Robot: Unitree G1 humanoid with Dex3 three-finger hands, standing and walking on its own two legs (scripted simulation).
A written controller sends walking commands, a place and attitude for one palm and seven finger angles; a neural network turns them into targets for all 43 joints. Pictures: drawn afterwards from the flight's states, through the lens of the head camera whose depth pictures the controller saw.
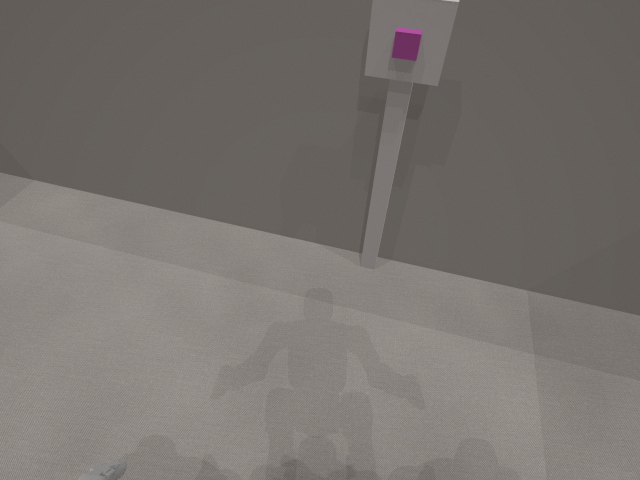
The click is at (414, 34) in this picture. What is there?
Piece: button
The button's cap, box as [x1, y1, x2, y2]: [392, 27, 422, 60]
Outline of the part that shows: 397,27 392,57 415,60 422,30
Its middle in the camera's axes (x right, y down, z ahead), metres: +0.20 -0.45 +0.90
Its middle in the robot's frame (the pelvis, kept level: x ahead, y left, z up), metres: +1.00 -0.15 +0.13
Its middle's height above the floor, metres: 0.90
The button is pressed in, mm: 0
